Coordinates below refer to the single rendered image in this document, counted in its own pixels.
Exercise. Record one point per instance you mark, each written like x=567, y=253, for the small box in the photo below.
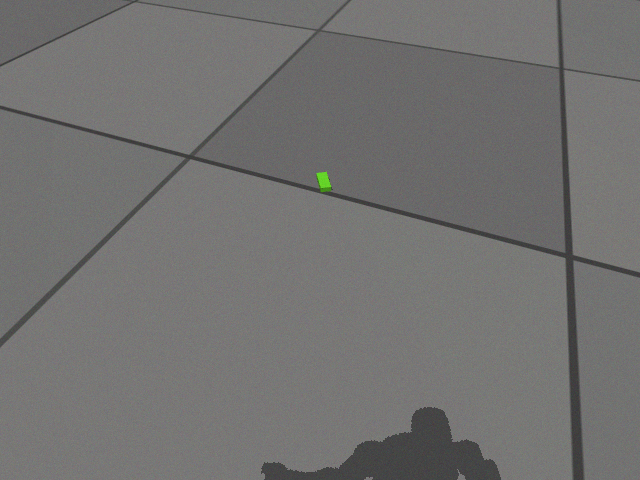
x=323, y=182

